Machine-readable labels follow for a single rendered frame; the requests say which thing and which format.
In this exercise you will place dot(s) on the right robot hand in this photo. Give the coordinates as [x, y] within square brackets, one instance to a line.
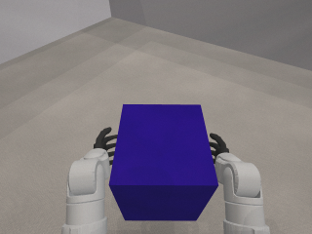
[220, 146]

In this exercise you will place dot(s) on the left robot hand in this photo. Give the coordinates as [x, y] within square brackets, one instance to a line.
[102, 140]

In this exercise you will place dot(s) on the robot right forearm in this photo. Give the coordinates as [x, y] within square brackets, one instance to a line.
[242, 192]

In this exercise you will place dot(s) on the robot left forearm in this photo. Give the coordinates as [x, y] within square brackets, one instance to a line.
[85, 193]

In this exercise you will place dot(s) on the carton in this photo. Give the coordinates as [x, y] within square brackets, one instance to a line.
[163, 168]

